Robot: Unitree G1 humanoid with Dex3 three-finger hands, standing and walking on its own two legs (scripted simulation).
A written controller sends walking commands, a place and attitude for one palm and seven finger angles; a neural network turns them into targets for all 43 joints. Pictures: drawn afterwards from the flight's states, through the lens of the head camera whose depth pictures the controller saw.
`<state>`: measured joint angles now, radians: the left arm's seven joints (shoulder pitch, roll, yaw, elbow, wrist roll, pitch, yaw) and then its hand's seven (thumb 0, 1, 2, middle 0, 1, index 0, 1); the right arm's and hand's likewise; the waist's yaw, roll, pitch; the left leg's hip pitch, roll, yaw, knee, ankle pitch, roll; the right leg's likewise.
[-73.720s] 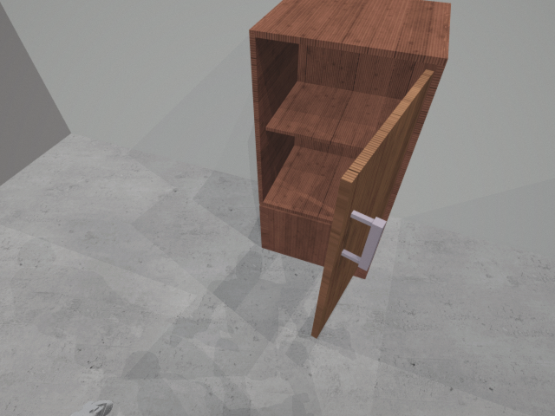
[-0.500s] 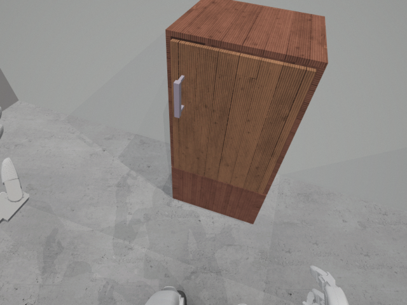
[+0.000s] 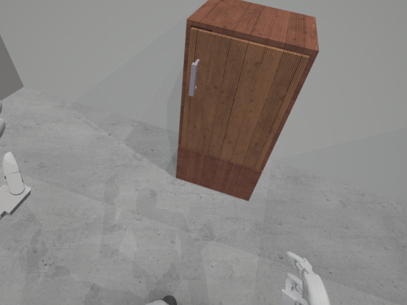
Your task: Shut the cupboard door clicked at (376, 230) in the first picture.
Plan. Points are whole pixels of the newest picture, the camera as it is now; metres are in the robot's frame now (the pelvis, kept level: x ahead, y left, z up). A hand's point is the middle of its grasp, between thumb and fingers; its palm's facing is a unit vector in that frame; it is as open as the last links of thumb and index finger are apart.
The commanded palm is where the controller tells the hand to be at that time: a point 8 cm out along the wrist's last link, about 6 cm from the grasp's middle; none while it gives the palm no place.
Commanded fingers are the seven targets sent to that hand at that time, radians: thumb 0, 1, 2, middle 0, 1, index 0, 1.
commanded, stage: stop stepping back and stand still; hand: left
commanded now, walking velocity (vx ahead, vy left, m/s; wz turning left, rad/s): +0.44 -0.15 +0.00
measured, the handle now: (194, 77) +0.92 +0.07 -0.03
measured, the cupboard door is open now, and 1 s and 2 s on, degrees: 0 0 0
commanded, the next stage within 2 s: let the arm hang, fingers relaxed in 1.40 s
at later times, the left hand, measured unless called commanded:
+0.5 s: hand out of the picture +0.11 +0.32 +0.19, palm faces +0.31 -0.83 -0.47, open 7.5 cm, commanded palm +0.05 +0.37 +0.18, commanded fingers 0.00 0.90 0.90 -0.20 -0.30 -0.20 -0.30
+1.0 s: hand out of the picture +0.14 +0.31 +0.18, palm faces +0.38 -0.82 -0.43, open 7.5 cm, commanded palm +0.08 +0.35 +0.18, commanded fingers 0.00 0.90 0.90 -0.20 -0.30 -0.20 -0.30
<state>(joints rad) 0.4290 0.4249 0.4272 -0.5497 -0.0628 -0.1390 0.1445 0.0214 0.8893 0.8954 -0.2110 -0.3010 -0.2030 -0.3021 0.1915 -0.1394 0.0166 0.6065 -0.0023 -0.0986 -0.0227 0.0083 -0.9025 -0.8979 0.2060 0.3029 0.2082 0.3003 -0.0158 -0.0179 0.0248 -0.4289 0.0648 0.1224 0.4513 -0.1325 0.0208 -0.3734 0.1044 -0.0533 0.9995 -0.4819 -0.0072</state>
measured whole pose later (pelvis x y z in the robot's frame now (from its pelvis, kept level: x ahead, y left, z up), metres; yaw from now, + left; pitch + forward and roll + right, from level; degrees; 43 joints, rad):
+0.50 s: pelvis -0.12 +0.08 +0.00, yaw -6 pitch -2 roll -2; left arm 0.56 0.49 0.46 -0.57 -0.03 -0.20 0.14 0.02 0.89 0.90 -0.21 -0.30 -0.21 -0.30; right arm 0.31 -0.13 0.02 0.64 -0.01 -0.06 -0.05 0.01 -0.90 -0.90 0.20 0.30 0.21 0.30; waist -0.04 -0.05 0.00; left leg -0.27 0.14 0.13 0.53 -0.23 -0.01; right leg -0.50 0.00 -0.09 0.96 -0.31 -0.02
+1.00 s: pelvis -0.09 +0.06 -0.01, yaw -6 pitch -1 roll +0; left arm 0.49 0.44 0.46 -0.49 -0.04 -0.22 0.17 0.02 0.89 0.89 -0.22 -0.30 -0.21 -0.30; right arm 0.20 -0.19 0.00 0.61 0.01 -0.08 -0.09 0.01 -0.91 -0.90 0.20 0.30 0.20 0.30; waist -0.01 -0.04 0.01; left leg -0.36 0.04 0.10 0.61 -0.24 0.02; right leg -0.20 0.00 -0.06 0.62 -0.40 -0.01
